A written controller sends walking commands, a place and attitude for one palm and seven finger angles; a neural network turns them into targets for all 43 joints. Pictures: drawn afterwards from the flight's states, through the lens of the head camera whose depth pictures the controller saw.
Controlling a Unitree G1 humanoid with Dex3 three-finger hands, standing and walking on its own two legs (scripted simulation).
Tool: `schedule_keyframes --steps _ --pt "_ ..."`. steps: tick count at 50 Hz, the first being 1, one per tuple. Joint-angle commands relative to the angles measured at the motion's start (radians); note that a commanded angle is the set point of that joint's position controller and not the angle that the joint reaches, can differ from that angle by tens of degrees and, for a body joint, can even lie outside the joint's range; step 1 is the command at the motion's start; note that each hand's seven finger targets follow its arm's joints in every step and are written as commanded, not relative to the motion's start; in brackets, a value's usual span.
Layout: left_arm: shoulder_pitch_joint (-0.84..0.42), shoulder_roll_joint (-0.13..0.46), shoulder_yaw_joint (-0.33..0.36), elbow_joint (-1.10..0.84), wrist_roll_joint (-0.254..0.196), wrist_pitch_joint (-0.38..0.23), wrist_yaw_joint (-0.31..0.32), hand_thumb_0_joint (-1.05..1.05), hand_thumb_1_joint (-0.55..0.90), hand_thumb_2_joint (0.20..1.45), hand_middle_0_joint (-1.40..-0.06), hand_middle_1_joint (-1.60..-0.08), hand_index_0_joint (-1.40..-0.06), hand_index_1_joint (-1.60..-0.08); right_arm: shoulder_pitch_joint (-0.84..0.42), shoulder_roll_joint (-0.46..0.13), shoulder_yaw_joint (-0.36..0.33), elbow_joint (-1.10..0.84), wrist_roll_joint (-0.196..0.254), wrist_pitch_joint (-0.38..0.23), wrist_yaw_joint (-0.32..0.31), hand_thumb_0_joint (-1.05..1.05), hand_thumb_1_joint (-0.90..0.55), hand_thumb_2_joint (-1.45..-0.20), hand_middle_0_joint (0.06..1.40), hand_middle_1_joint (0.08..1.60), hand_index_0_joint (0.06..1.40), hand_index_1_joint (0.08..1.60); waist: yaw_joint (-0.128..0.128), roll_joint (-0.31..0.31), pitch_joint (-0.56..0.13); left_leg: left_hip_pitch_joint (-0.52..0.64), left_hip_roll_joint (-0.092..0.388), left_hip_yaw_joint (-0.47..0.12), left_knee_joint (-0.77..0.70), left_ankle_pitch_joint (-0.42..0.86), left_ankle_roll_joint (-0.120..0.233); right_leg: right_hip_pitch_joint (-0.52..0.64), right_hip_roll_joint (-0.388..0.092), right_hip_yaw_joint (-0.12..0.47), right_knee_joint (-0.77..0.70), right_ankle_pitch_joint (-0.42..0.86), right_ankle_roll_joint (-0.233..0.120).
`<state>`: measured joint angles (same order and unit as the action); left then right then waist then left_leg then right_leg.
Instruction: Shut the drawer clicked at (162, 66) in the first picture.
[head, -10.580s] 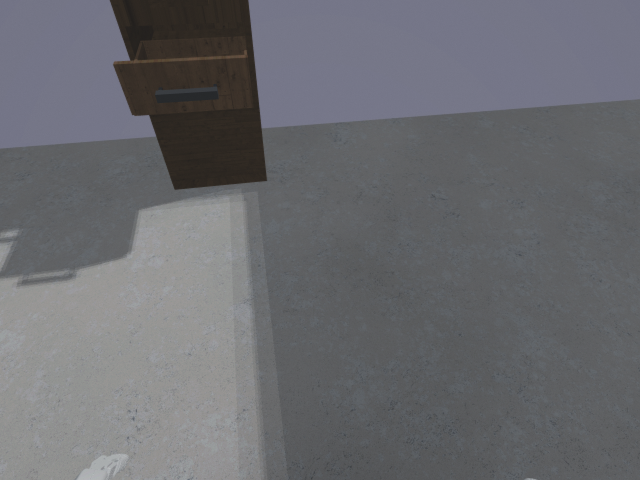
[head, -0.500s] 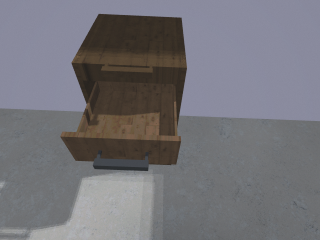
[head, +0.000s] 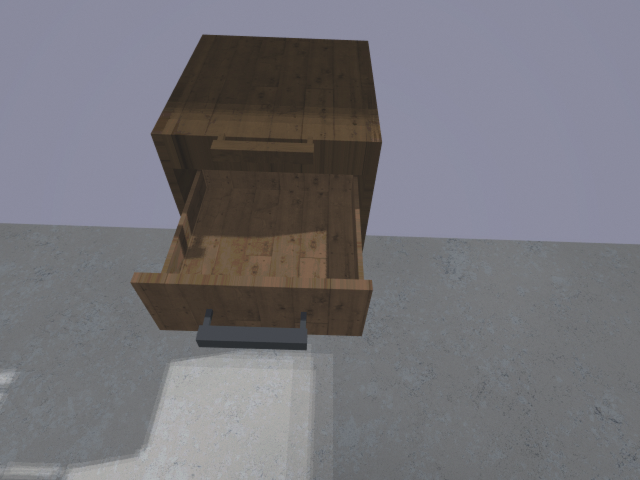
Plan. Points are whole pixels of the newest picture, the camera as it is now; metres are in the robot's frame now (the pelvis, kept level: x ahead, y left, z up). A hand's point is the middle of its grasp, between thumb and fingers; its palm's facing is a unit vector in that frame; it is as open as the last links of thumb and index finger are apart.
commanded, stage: look again from close up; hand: left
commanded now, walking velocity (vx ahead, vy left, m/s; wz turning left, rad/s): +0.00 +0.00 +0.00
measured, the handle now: (254, 326) +0.37 +0.14 -0.13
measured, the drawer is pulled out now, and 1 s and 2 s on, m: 0.28 0.28 0.28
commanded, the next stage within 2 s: shuffle to correct the standing spot in 0.56 s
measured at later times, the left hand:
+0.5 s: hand out of the picture -0.01 +0.14 -0.18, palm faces +0.02 -0.98 -0.18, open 7.4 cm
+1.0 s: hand out of the picture +0.00 +0.11 -0.18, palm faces +0.00 -0.98 -0.18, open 7.4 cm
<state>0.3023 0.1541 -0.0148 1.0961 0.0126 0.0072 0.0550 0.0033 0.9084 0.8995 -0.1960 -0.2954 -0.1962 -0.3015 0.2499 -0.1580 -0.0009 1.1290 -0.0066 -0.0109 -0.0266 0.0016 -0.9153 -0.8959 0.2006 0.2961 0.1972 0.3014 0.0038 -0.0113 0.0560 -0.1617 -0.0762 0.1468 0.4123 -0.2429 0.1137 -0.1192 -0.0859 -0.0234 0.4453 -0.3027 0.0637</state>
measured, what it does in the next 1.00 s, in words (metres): shifts its weight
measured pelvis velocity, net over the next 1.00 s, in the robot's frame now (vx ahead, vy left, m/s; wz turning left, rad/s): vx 0.03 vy -0.05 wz -0.01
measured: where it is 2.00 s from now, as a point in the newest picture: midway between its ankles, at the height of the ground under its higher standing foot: outside the picture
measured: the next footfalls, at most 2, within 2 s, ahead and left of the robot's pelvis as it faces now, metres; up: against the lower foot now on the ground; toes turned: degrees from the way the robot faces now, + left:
none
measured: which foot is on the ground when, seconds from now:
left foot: down 0.00-1.00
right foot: down 0.00-1.00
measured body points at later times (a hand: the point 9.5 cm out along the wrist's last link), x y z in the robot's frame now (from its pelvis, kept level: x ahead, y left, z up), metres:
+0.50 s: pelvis +0.00 -0.01 +0.00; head +0.02 -0.01 +0.45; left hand -0.01 +0.20 -0.16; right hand -0.01 -0.23 -0.16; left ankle +0.00 +0.04 -0.74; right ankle -0.04 -0.16 -0.74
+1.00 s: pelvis +0.03 -0.05 +0.00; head +0.05 -0.05 +0.45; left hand +0.00 +0.17 -0.16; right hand -0.01 -0.26 -0.17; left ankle +0.00 +0.04 -0.74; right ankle -0.04 -0.16 -0.74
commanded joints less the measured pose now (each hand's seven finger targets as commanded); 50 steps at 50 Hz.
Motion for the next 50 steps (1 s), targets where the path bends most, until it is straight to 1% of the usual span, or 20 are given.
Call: schedule_keyframes --steps 1,6,12,14,17,24,25,27,29,31,32,34,35,36,38,41,43,46,48,50 --pt "0.071 0.088 0.014 -0.021 0.006 -0.008 0.005 0.000 0.900 0.900 -0.200 -0.300 -0.200 -0.300 0.071 -0.118 -0.018 -0.018 0.005 -0.009 -0.001 0.000 -0.900 -0.900 0.200 0.300 0.200 0.300 -0.008 -0.010 0.031 0.053 0.196 -0.212 -0.115 0.198 -0.062 -0.103 -0.031 0.028 -0.054 0.112 -0.061" --pt "0.079 0.085 0.014 -0.016 0.006 -0.010 0.005 0.000 0.900 0.900 -0.200 -0.300 -0.200 -0.300 0.077 -0.109 -0.017 -0.008 0.005 -0.011 -0.001 0.000 -0.900 -0.900 0.200 0.300 0.200 0.300 -0.008 0.013 0.015 0.064 0.193 -0.210 -0.116 0.211 -0.064 -0.094 -0.031 0.031 -0.057 0.119 -0.063" --pt "0.083 0.077 0.013 -0.011 0.005 -0.012 0.006 0.000 0.900 0.900 -0.200 -0.300 -0.200 -0.300 0.082 -0.099 -0.015 0.002 0.005 -0.012 -0.003 0.000 -0.900 -0.900 0.200 0.300 0.200 0.300 -0.007 0.014 0.019 0.070 0.189 -0.201 -0.105 0.233 -0.062 -0.092 -0.037 0.032 -0.067 0.139 -0.066" --pt "0.084 0.073 0.013 -0.008 0.005 -0.014 0.006 0.000 0.900 0.900 -0.200 -0.300 -0.200 -0.300 0.086 -0.095 -0.014 0.006 0.005 -0.012 -0.003 0.000 -0.900 -0.900 0.200 0.300 0.200 0.300 -0.010 -0.003 0.026 0.065 0.187 -0.200 -0.104 0.215 -0.060 -0.094 -0.038 0.037 -0.073 0.141 -0.067" --pt "0.086 0.074 0.013 -0.008 0.004 -0.014 0.005 0.000 0.900 0.900 -0.200 -0.300 -0.200 -0.300 0.087 -0.094 -0.013 0.009 0.005 -0.013 -0.002 0.000 -0.900 -0.900 0.200 0.300 0.200 0.300 -0.008 0.009 0.024 0.064 0.186 -0.195 -0.103 0.213 -0.059 -0.091 -0.041 0.036 -0.076 0.144 -0.069" --pt "0.088 0.066 0.013 -0.005 0.005 -0.016 0.004 0.000 0.900 0.900 -0.200 -0.300 -0.200 -0.300 0.093 -0.083 -0.013 0.015 0.005 -0.012 -0.001 0.000 -0.900 -0.900 0.200 0.300 0.200 0.300 -0.009 0.011 0.037 0.052 0.185 -0.194 -0.111 0.161 -0.057 -0.098 -0.039 0.039 -0.085 0.133 -0.072" --pt "0.090 0.065 0.013 -0.003 0.006 -0.016 0.004 0.000 0.900 0.900 -0.200 -0.300 -0.200 -0.300 0.095 -0.085 -0.012 0.015 0.005 -0.012 -0.002 0.000 -0.900 -0.900 0.200 0.300 0.200 0.300 -0.011 0.000 0.033 0.056 0.186 -0.192 -0.111 0.162 -0.058 -0.098 -0.038 0.041 -0.085 0.134 -0.073" --pt "0.088 0.065 0.014 -0.006 0.005 -0.015 0.004 0.000 0.900 0.900 -0.200 -0.300 -0.200 -0.300 0.097 -0.085 -0.013 0.015 0.005 -0.013 -0.003 0.000 -0.900 -0.900 0.200 0.300 0.200 0.300 -0.009 0.018 0.029 0.062 0.188 -0.194 -0.111 0.186 -0.059 -0.097 -0.035 0.040 -0.079 0.138 -0.073" --pt "0.091 0.063 0.013 -0.003 0.004 -0.017 0.005 0.000 0.900 0.900 -0.200 -0.300 -0.200 -0.300 0.099 -0.082 -0.012 0.019 0.005 -0.014 -0.003 0.000 -0.900 -0.900 0.200 0.300 0.200 0.300 -0.010 0.001 0.023 0.067 0.188 -0.189 -0.104 0.203 -0.058 -0.094 -0.037 0.042 -0.080 0.152 -0.073" --pt "0.089 0.067 0.013 -0.003 0.004 -0.017 0.005 0.000 0.900 0.900 -0.200 -0.300 -0.200 -0.300 0.103 -0.084 -0.012 0.019 0.007 -0.015 -0.004 0.000 -0.900 -0.900 0.200 0.300 0.200 0.300 -0.011 0.014 0.013 0.078 0.191 -0.187 -0.103 0.236 -0.059 -0.090 -0.036 0.041 -0.076 0.161 -0.073" --pt "0.091 0.064 0.013 -0.002 0.004 -0.018 0.005 0.000 0.900 0.900 -0.200 -0.300 -0.200 -0.300 0.102 -0.082 -0.011 0.020 0.006 -0.016 -0.005 0.000 -0.900 -0.900 0.200 0.300 0.200 0.300 -0.009 0.003 0.013 0.077 0.190 -0.187 -0.097 0.251 -0.058 -0.088 -0.037 0.041 -0.077 0.169 -0.073" --pt "0.099 0.055 0.011 0.004 0.004 -0.020 0.005 0.000 0.900 0.900 -0.200 -0.300 -0.200 -0.300 0.105 -0.073 -0.010 0.028 0.005 -0.016 -0.005 0.000 -0.900 -0.900 0.200 0.300 0.200 0.300 -0.013 -0.016 0.010 0.086 0.191 -0.184 -0.099 0.204 -0.055 -0.088 -0.034 0.042 -0.086 0.151 -0.074" --pt "0.097 0.051 0.010 0.007 0.005 -0.018 0.003 0.000 0.900 0.900 -0.200 -0.300 -0.200 -0.300 0.113 -0.077 -0.010 0.033 0.004 -0.014 -0.005 0.000 -0.900 -0.900 0.200 0.300 0.200 0.300 -0.016 -0.016 0.016 0.087 0.193 -0.189 -0.108 0.134 -0.054 -0.096 -0.027 0.034 -0.080 0.103 -0.074" --pt "0.093 0.053 0.009 0.007 0.006 -0.014 0.001 0.000 0.900 0.900 -0.200 -0.300 -0.200 -0.300 0.119 -0.078 -0.013 0.035 0.004 -0.012 -0.005 0.000 -0.900 -0.900 0.200 0.300 0.200 0.300 -0.019 0.003 0.028 0.076 0.203 -0.197 -0.129 0.059 -0.051 -0.108 -0.017 0.027 -0.069 0.054 -0.076" --pt "0.095 0.044 0.009 0.006 0.011 -0.011 -0.004 0.000 0.900 0.900 -0.200 -0.300 -0.200 -0.300 0.117 -0.086 -0.018 0.039 0.001 -0.007 -0.004 0.000 -0.900 -0.900 0.200 0.300 0.200 0.300 -0.019 0.010 0.060 0.047 0.222 -0.231 -0.169 -0.095 -0.042 -0.136 -0.002 0.007 -0.047 -0.015 -0.077" --pt "0.096 0.044 0.007 0.004 0.015 -0.009 -0.010 0.000 0.900 0.900 -0.200 -0.300 -0.200 -0.300 0.120 -0.096 -0.026 0.036 -0.001 -0.005 -0.004 0.000 -0.900 -0.900 0.200 0.300 0.200 0.300 -0.017 0.051 0.092 0.014 0.248 -0.262 -0.207 -0.178 -0.027 -0.158 0.015 -0.018 -0.009 -0.037 -0.081" --pt "0.111 0.034 0.007 0.007 0.015 -0.012 -0.012 0.000 0.900 0.900 -0.200 -0.300 -0.200 -0.300 0.126 -0.094 -0.027 0.039 -0.002 -0.008 -0.007 0.000 -0.900 -0.900 0.200 0.300 0.200 0.300 -0.014 0.049 0.084 0.028 0.255 -0.264 -0.188 -0.114 -0.018 -0.160 0.016 -0.025 0.001 -0.010 -0.083" --pt "0.123 0.040 0.008 0.015 0.010 -0.017 -0.012 0.000 0.900 0.900 -0.200 -0.300 -0.200 -0.300 0.131 -0.083 -0.028 0.039 -0.001 -0.011 -0.011 0.000 -0.900 -0.900 0.200 0.300 0.200 0.300 -0.015 0.029 0.069 0.046 0.242 -0.232 -0.122 0.044 -0.014 -0.150 0.016 -0.010 -0.004 0.059 -0.094" --pt "0.132 0.040 0.012 0.018 0.009 -0.021 -0.010 0.000 0.900 0.900 -0.200 -0.300 -0.200 -0.300 0.135 -0.078 -0.027 0.044 -0.002 -0.014 -0.014 0.000 -0.900 -0.900 0.200 0.300 0.200 0.300 -0.017 0.009 0.047 0.064 0.229 -0.194 -0.053 0.185 -0.018 -0.131 0.008 0.001 -0.004 0.137 -0.102" --pt "0.142 0.042 0.015 0.021 0.007 -0.023 -0.008 0.000 0.900 0.900 -0.200 -0.300 -0.200 -0.300 0.141 -0.075 -0.028 0.047 -0.002 -0.015 -0.018 0.000 -0.900 -0.900 0.200 0.300 0.200 0.300 -0.020 -0.017 0.014 0.076 0.218 -0.161 0.007 0.273 -0.024 -0.101 0.001 0.012 0.002 0.221 -0.113"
